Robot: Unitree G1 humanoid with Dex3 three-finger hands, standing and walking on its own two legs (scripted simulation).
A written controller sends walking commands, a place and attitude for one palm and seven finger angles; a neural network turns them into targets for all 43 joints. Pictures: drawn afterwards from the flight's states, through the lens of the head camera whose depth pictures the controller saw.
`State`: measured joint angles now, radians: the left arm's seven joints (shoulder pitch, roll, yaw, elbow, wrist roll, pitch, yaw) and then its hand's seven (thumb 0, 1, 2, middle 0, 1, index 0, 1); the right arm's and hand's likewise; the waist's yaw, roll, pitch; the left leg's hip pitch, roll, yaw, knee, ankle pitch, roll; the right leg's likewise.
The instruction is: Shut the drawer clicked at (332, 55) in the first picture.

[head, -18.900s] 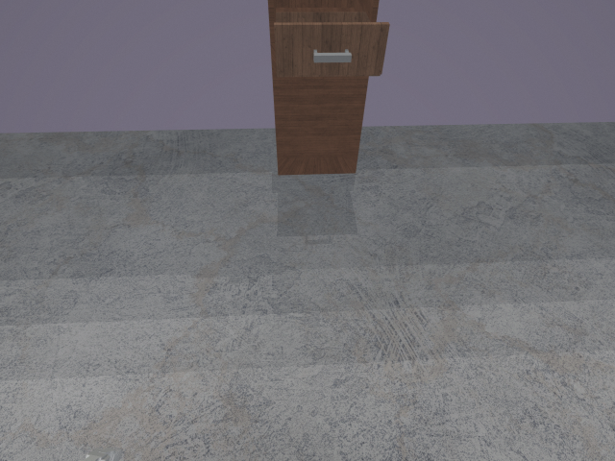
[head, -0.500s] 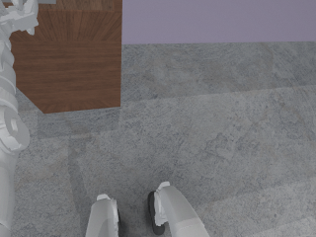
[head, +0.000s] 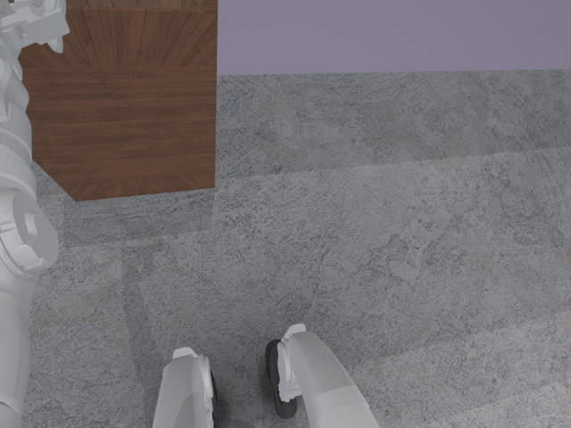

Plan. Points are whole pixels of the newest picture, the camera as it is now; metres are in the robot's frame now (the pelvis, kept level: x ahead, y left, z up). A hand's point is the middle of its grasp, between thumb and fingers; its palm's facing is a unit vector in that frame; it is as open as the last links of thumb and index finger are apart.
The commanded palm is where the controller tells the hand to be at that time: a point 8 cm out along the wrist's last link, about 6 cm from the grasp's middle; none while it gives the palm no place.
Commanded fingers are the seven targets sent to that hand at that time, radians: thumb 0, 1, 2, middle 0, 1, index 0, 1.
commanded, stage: pull the fist back off the drawer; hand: left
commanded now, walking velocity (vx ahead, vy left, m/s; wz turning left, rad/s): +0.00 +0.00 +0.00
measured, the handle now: out of the picture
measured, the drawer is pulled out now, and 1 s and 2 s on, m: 0.00 0.00 0.00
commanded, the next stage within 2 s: draw the hand back to the body in 0.32 s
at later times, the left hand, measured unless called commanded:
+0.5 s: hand (41, 22) +0.58 +0.18 +0.10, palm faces +0.06 -1.00 -0.02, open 3.2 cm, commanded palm +0.52 +0.21 +0.11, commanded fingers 0.00 0.90 0.90 -1.40 -1.60 -1.40 -1.60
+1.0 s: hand out of the picture +0.40 +0.21 +0.18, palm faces +0.11 -0.99 -0.13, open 3.3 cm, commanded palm +0.36 +0.25 +0.19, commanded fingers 0.00 0.90 0.90 -1.40 -1.60 -1.40 -1.60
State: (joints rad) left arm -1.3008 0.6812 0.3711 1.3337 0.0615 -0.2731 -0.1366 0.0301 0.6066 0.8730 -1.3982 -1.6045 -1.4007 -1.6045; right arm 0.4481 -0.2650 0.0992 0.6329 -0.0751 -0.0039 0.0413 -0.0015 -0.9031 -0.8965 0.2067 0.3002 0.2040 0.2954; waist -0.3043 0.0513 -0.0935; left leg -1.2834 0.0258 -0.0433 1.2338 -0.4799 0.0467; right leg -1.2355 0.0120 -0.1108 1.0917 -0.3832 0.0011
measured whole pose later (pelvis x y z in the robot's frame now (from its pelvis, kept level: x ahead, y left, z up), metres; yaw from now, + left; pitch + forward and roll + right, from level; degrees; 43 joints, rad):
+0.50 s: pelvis +0.05 +0.00 +0.03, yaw -1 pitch +26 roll -4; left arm -0.92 0.50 0.42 1.08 -0.05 -0.38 -0.16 0.01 0.89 0.90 -1.40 -1.60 -1.40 -1.60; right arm 0.39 -0.27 0.03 0.59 -0.04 0.09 0.04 0.00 -0.90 -0.90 0.21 0.30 0.20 0.30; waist -0.19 0.04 -0.12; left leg -1.03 0.04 0.01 1.10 -0.52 0.04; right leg -1.02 0.03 -0.06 1.00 -0.43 0.00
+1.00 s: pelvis +0.06 +0.00 +0.09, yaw +1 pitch +8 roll -2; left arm -0.15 0.32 0.21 0.31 -0.17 -0.17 -0.13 0.01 0.90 0.90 -1.40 -1.60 -1.40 -1.60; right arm 0.24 -0.25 0.01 0.53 0.05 0.01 -0.03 0.01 -0.90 -0.90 0.20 0.30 0.20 0.30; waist -0.02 0.04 -0.11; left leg -0.49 0.00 0.02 0.76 -0.42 0.04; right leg -0.49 0.00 -0.04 0.70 -0.36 0.01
